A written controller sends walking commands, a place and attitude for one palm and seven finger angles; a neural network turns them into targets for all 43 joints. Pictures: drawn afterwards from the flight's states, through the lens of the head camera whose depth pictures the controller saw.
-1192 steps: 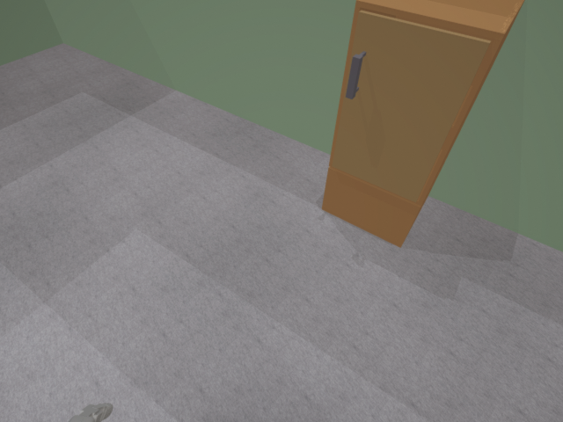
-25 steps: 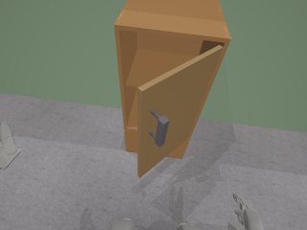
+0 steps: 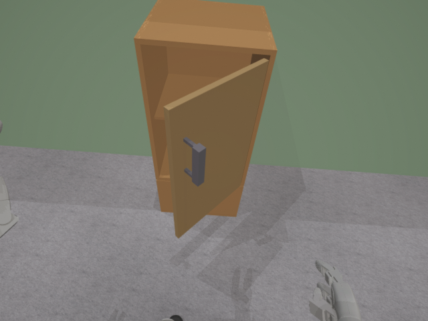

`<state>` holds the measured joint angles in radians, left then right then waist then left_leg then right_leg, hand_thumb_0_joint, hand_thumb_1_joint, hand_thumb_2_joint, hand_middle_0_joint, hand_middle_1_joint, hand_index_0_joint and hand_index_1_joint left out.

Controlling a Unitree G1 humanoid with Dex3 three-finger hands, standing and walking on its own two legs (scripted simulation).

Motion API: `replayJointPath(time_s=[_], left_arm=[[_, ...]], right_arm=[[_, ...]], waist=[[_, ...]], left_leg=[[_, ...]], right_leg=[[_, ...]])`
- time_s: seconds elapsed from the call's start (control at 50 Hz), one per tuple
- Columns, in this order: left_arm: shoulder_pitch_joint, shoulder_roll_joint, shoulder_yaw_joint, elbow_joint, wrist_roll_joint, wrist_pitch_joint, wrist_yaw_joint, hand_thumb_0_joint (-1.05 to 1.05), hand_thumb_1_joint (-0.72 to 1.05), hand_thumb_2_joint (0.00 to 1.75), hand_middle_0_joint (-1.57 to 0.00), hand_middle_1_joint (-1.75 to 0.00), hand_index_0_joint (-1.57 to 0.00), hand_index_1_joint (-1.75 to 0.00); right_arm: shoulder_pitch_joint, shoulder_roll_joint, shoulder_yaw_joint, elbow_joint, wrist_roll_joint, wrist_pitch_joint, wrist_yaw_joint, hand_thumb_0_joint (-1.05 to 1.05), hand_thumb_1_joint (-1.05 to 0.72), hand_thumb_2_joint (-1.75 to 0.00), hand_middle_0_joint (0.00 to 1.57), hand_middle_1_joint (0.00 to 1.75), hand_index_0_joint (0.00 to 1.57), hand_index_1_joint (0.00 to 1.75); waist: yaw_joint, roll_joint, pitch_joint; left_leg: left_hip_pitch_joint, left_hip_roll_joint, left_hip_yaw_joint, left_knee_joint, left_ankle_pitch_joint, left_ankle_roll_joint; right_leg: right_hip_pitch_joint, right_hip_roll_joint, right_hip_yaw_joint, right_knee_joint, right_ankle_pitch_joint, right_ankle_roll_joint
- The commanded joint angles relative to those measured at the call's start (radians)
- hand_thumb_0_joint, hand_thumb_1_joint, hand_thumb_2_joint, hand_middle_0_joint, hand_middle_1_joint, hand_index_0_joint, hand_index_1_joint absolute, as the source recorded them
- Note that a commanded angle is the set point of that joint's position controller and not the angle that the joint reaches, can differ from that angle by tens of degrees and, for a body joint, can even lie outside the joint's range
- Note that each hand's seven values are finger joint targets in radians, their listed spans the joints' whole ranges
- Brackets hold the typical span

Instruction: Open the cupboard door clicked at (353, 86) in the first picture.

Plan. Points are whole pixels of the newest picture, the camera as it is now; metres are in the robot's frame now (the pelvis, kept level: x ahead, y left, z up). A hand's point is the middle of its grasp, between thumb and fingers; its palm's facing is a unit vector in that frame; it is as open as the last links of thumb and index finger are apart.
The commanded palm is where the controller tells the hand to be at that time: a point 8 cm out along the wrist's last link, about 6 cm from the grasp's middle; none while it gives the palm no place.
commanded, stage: stop stepping back and stand still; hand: left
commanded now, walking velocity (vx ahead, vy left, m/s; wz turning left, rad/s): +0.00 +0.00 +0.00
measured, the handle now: (192, 161) +0.51 +0.07 -0.03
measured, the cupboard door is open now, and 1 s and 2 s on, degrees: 48 48 48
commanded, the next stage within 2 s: let the arm hang, fingers relaxed in 0.66 s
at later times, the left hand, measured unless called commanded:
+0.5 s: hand out of the picture +0.14 +0.24 +0.19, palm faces +0.32 -0.77 -0.56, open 7.4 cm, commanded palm +0.09 +0.30 +0.19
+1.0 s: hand out of the picture +0.04 +0.20 -0.12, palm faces -0.04 -0.96 -0.27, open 7.4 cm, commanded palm none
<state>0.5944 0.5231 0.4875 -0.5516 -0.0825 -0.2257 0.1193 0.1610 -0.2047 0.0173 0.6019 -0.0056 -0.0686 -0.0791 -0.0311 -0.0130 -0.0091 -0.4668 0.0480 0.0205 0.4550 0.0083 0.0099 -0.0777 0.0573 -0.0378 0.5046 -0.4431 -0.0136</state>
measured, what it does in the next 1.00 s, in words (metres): steps on the spot: left foot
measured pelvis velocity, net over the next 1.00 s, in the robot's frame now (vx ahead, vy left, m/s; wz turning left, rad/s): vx -0.10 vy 0.00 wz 0.03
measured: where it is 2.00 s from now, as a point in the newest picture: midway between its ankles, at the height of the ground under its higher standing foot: outside the picture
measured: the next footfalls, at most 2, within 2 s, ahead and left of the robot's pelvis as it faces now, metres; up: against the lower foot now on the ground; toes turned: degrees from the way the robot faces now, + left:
left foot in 0.18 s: +0.01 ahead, +0.11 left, +0.00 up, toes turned -1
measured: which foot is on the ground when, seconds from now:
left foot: down 0.00-0.04, up 0.06-0.16, down 0.18-1.00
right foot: down 0.00-1.00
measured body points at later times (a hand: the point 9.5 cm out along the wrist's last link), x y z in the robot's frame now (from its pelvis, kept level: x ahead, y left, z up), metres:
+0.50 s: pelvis -0.06 +0.00 +0.01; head -0.05 +0.00 +0.46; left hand +0.12 +0.28 +0.22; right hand +0.10 -0.21 -0.08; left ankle +0.03 +0.11 -0.72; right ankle -0.07 -0.10 -0.72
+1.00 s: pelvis -0.10 +0.00 +0.01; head -0.09 +0.00 +0.46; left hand +0.04 +0.25 -0.10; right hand +0.04 -0.27 -0.11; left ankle -0.03 +0.11 -0.72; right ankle -0.07 -0.09 -0.72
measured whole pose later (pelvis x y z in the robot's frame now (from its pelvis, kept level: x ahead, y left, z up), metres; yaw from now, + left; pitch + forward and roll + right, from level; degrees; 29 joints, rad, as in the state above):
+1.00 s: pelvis -0.10 +0.00 +0.01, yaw +1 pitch -1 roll +0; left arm 0.21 0.26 -0.01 0.68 0.04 0.04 -0.01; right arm 0.12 -0.29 0.00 0.87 -0.02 -0.02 0.00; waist -0.03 0.01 0.02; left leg -0.34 -0.02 -0.04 0.55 -0.18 0.01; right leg -0.28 0.02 -0.07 0.56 -0.26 -0.04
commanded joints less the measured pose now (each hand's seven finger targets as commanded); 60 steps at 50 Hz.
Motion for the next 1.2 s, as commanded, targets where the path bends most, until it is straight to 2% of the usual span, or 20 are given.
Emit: replayJointPath(time_s=[0.0,0.02,0.06,0.1,0.16,0.2,0.22,0.28,0.36,0.4,0.46,0.5,0.62,0.72,0.74,0.76,0.9,1.04,1.12,1.18], left_arm=[[0.002,0.098,0.071,-0.08,-0.001,-0.023,0.025,0.0,0.9,0.9,-0.2,-0.3,-0.2,-0.3],[-0.025,0.1,0.056,-0.096,-0.002,-0.02,0.031,0.0,0.9,0.9,-0.2,-0.3,-0.2,-0.3],[-0.085,0.111,0.057,-0.136,0.017,-0.018,0.041,0.0,0.9,0.9,-0.2,-0.3,-0.2,-0.3],[-0.176,0.088,0.02,-0.128,0.034,-0.02,0.042,0.0,0.9,0.9,-0.2,-0.3,-0.2,-0.3],[-0.3,0.09,0.013,-0.153,0.048,-0.034,0.052,0.0,0.9,0.9,-0.2,-0.3,-0.2,-0.3],[-0.263,0.107,0.029,-0.181,0.06,-0.039,0.069,0.0,0.9,0.9,-0.2,-0.3,-0.2,-0.3],[-0.231,0.112,0.035,-0.223,0.062,-0.04,0.065,0.0,0.9,0.9,-0.2,-0.3,-0.2,-0.3],[-0.119,0.082,0.048,-0.274,0.041,-0.04,0.054,0.0,0.9,0.9,-0.2,-0.3,-0.2,-0.3],[0.115,0.07,0.094,-0.201,0.022,-0.012,0.061,0.0,0.9,0.9,-0.2,-0.3,-0.2,-0.3],[0.134,0.083,0.112,-0.147,0.017,-0.014,0.058,0.0,0.9,0.9,-0.2,-0.3,-0.2,-0.3],[0.046,0.072,0.09,-0.061,0.014,-0.01,0.05,0.0,0.9,0.9,-0.2,-0.3,-0.2,-0.3],[-0.004,0.048,0.058,-0.034,0.017,-0.001,0.052,0.0,0.9,0.9,-0.2,-0.3,-0.2,-0.3],[-0.223,0.042,-0.02,-0.044,0.05,-0.017,0.05,0.0,0.9,0.9,-0.2,-0.3,-0.2,-0.3],[-0.194,0.07,-0.005,-0.164,0.058,-0.027,0.055,0.0,0.9,0.9,-0.2,-0.3,-0.2,-0.3],[-0.172,-0.167,-0.42,0.718,0.109,0.085,-0.07,0.0,0.9,0.9,-0.2,-0.3,-0.2,-0.3],[-0.191,-0.134,-0.356,0.766,0.117,0.182,-0.106,0.0,0.9,0.9,-0.2,-0.3,-0.2,-0.3],[-0.369,-0.078,-0.404,1.051,0.118,0.204,-0.122,0.0,0.9,0.9,-0.2,-0.3,-0.2,-0.3],[-0.37,-0.119,-0.449,1.359,0.105,0.236,-0.108,0.0,0.9,0.9,-0.2,-0.3,-0.2,-0.3],[-0.31,-0.17,-0.446,1.483,0.099,0.232,-0.105,0.0,0.9,0.9,-0.2,-0.3,-0.2,-0.3],[-0.296,-0.187,-0.448,1.544,0.096,0.23,-0.104,0.0,0.9,0.9,-0.2,-0.3,-0.2,-0.3]], right_arm=[[-0.066,-0.13,-0.059,-0.14,-0.003,-0.038,-0.005,0.0,-0.9,-0.9,0.2,0.3,0.2,0.3],[-0.068,-0.133,-0.069,-0.125,0.004,-0.039,-0.007,0.0,-0.9,-0.9,0.2,0.3,0.2,0.3],[-0.074,-0.132,-0.063,-0.111,-0.005,-0.054,-0.012,0.0,-0.9,-0.9,0.2,0.3,0.2,0.3],[-0.077,-0.114,-0.036,-0.116,-0.004,-0.079,-0.02,0.0,-0.9,-0.9,0.2,0.3,0.2,0.3],[-0.046,-0.154,-0.042,-0.093,0.0,-0.128,-0.047,0.0,-0.9,-0.9,0.2,0.3,0.2,0.3],[0.009,-0.152,-0.059,-0.101,0.002,-0.154,-0.029,0.0,-0.9,-0.9,0.2,0.3,0.2,0.3],[0.024,-0.121,-0.049,-0.099,-0.01,-0.158,-0.017,0.0,-0.9,-0.9,0.2,0.3,0.2,0.3],[-0.006,-0.121,-0.059,-0.108,-0.015,-0.167,0.009,0.0,-0.9,-0.9,0.2,0.3,0.2,0.3],[-0.036,-0.112,-0.041,-0.136,-0.007,-0.143,0.013,0.0,-0.9,-0.9,0.2,0.3,0.2,0.3],[-0.052,-0.108,-0.037,-0.14,-0.009,-0.113,0.009,0.0,-0.9,-0.9,0.2,0.3,0.2,0.3],[-0.048,-0.112,-0.054,-0.114,-0.008,-0.084,0.004,0.0,-0.9,-0.9,0.2,0.3,0.2,0.3],[-0.036,-0.112,-0.062,-0.087,0.001,-0.073,-0.003,0.0,-0.9,-0.9,0.2,0.3,0.2,0.3],[-0.047,-0.139,-0.049,-0.074,0.003,-0.123,-0.033,0.0,-0.9,-0.9,0.2,0.3,0.2,0.3],[-0.047,-0.135,-0.048,-0.1,0.001,-0.134,-0.025,0.0,-0.9,-0.9,0.2,0.3,0.2,0.3],[-0.11,-0.24,-0.098,0.153,0.015,-0.178,0.065,0.0,-0.9,-0.9,0.2,0.3,0.2,0.3],[-0.025,-0.277,-0.108,0.167,0.008,-0.077,0.077,0.0,-0.9,-0.9,0.2,0.3,0.2,0.3],[-0.04,-0.243,-0.071,0.176,-0.015,0.015,0.08,0.0,-0.9,-0.9,0.2,0.3,0.2,0.3],[0.006,-0.161,-0.035,0.278,-0.027,0.077,0.071,0.0,-0.9,-0.9,0.2,0.3,0.2,0.3],[0.077,-0.11,-0.036,0.347,-0.025,0.084,0.06,0.0,-0.9,-0.9,0.2,0.3,0.2,0.3],[0.138,-0.091,-0.039,0.389,-0.022,0.088,0.055,0.0,-0.9,-0.9,0.2,0.3,0.2,0.3]], waist=[[0.005,-0.015,0.028],[0.014,-0.142,0.047],[0.022,-0.145,0.076],[0.016,-0.075,0.095],[0.023,0.184,0.053],[0.041,0.233,-0.125],[0.027,0.321,-0.176],[0.039,0.212,-0.184],[0.031,0.199,-0.141],[0.018,0.129,-0.083],[0.011,-0.082,-0.024],[0.009,-0.155,-0.001],[0.026,0.037,0.001],[0.04,0.14,-0.11],[0.0,0.115,0.007],[0.032,0.077,-0.047],[0.03,-0.122,-0.094],[0.03,0.127,0.043],[0.03,0.158,0.018],[0.023,0.076,0.022]], left_leg=[[0.315,-0.046,0.006,0.155,-0.315,-0.051],[0.336,-0.073,-0.008,0.379,-0.268,-0.052],[0.162,-0.053,-0.057,0.545,-0.284,-0.035],[0.111,-0.009,-0.047,0.284,-0.299,-0.013],[0.303,0.034,-0.116,-0.089,0.085,0.016],[0.544,0.155,-0.24,-0.012,0.482,0.081],[0.6,0.147,-0.27,-0.026,0.631,0.069],[0.355,0.191,-0.323,-0.192,-0.005,0.104],[0.175,0.103,-0.169,-0.2,-0.25,0.06],[0.062,0.051,-0.11,-0.159,-0.401,0.014],[0.193,-0.037,-0.053,0.133,-0.341,-0.035],[0.211,-0.033,-0.058,0.3,-0.286,-0.024],[0.29,0.025,-0.104,-0.086,-0.142,0.027],[0.29,0.034,-0.113,-0.094,0.06,0.025],[0.198,0.056,-0.154,0.026,0.241,0.028],[0.184,0.069,-0.146,0.009,0.243,0.039],[0.151,0.017,-0.18,0.033,-0.132,0.042],[0.127,-0.001,-0.18,-0.077,-0.367,0.025],[0.143,-0.004,-0.169,-0.077,-0.401,0.026],[0.168,-0.006,-0.16,-0.051,-0.374,0.026]], right_leg=[[-0.466,-0.161,0.141,-0.361,-0.251,-0.072],[-0.588,-0.259,0.234,-0.415,-0.294,-0.102],[-0.512,-0.304,0.233,-0.368,-0.091,-0.144],[-0.319,-0.244,0.131,-0.249,0.197,-0.095],[-0.236,-0.088,0.036,-0.007,0.333,0.005],[-0.301,-0.045,0.043,0.107,0.165,0.018],[-0.331,-0.029,0.033,0.177,0.067,0.011],[-0.187,-0.036,0.088,0.271,-0.069,0.019],[-0.024,-0.027,-0.004,-0.01,0.11,0.021],[0.019,-0.056,0.028,-0.146,0.152,0.004],[-0.289,-0.216,0.263,-0.353,-0.112,-0.073],[-0.365,-0.276,0.283,-0.358,-0.07,-0.103],[-0.199,-0.097,0.108,-0.185,0.225,0.011],[-0.047,-0.076,0.06,-0.106,0.384,0.024],[-0.201,-0.108,0.02,0.014,0.428,0.002],[-0.142,-0.138,0.075,-0.027,0.397,-0.013],[-0.158,-0.175,0.136,-0.082,0.171,-0.068],[-0.213,-0.15,0.146,-0.167,-0.038,-0.052],[-0.189,-0.154,0.142,-0.192,-0.041,-0.058],[-0.203,-0.166,0.137,-0.221,-0.059,-0.062]])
